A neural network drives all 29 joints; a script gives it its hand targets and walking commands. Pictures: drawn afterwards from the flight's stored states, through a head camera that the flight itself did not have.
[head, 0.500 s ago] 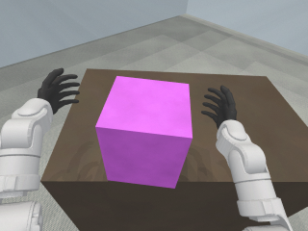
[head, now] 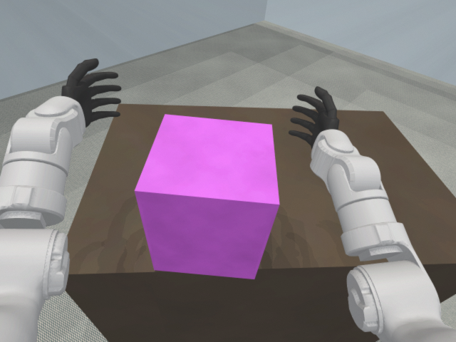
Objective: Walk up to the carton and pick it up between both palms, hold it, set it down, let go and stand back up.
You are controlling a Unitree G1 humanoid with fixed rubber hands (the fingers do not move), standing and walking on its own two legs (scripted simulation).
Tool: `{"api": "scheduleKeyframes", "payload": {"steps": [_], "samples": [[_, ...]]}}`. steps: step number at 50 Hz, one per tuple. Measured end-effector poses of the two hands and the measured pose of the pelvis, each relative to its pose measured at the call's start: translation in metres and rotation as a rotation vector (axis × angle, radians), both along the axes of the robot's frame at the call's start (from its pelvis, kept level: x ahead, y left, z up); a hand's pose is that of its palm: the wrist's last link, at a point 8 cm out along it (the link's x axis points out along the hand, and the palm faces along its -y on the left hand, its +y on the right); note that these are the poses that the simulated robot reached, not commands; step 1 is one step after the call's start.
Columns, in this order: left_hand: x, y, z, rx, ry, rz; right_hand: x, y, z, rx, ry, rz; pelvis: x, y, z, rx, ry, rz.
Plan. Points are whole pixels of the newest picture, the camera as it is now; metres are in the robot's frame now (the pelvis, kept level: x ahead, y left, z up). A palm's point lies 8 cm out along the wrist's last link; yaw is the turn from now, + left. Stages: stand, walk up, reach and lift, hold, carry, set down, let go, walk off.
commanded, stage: reach and lift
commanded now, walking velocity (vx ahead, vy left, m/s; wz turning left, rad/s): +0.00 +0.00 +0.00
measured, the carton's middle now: (211, 199) +0.41 +0.00 +0.04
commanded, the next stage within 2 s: none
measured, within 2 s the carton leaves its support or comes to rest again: neither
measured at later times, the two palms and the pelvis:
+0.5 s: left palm (100, 160) +0.44 +0.20 +0.13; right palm (301, 173) +0.39 -0.16 +0.13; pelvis -0.01 -0.01 +0.00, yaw +1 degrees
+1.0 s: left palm (112, 168) +0.44 +0.18 +0.10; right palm (292, 182) +0.40 -0.15 +0.10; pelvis +0.00 +0.00 -0.01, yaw +0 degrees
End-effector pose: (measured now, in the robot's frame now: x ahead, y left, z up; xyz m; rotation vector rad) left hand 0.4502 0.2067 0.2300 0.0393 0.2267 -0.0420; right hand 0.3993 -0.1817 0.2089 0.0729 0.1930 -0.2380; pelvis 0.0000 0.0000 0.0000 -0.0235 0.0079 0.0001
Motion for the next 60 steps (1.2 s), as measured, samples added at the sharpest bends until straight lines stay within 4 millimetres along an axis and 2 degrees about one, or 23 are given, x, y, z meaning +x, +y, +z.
{"api": "scheduleKeyframes", "payload": {"steps": [4, 7, 10, 17, 22, 29, 41, 52, 60], "samples": [[0.006, -0.004, 0.001, 0.003, 0.002, 0.0, 0.005, 0.002, 0.0, -0.006, 0.012, 0.002, 0.0, -0.001, 0.0, 0.0, -0.002, 0.003], [0.007, -0.006, -0.007, 0.002, 0.011, -0.002, 0.006, 0.004, -0.007, -0.009, 0.028, 0.004, 0.001, -0.003, 0.001, 0.0, -0.006, 0.005], [0.005, -0.008, -0.025, 0.004, 0.033, -0.005, 0.003, 0.007, -0.023, -0.012, 0.053, 0.006, 0.001, -0.005, 0.001, 0.001, -0.012, 0.006], [-0.009, -0.009, -0.079, 0.011, 0.071, 0.006, -0.01, 0.013, -0.069, 0.007, 0.073, -0.01, -0.002, -0.007, 0.0, -0.001, -0.002, 0.011], [-0.014, -0.01, -0.1, -0.002, 0.06, 0.029, -0.01, 0.015, -0.083, -0.005, 0.056, -0.022, -0.007, -0.008, -0.002, -0.002, 0.042, 0.012], [-0.008, -0.013, -0.109, 0.001, 0.049, 0.04, -0.002, 0.023, -0.089, -0.049, 0.075, -0.014, -0.007, -0.009, -0.004, -0.002, 0.099, 0.016], [-0.008, -0.023, -0.132, 0.004, 0.043, 0.009, -0.006, 0.023, -0.117, -0.014, 0.073, -0.044, -0.001, -0.003, -0.007, -0.013, 0.126, 0.012], [-0.007, -0.026, -0.127, -0.001, 0.032, 0.005, -0.003, 0.028, -0.111, -0.023, 0.057, -0.042, -0.003, 0.0, -0.008, -0.011, 0.135, 0.005], [-0.006, -0.047, -0.126, -0.012, 0.015, -0.034, -0.006, 0.03, -0.11, -0.024, 0.06, -0.059, -0.005, 0.0, -0.007, -0.01, 0.131, 0.002]]}}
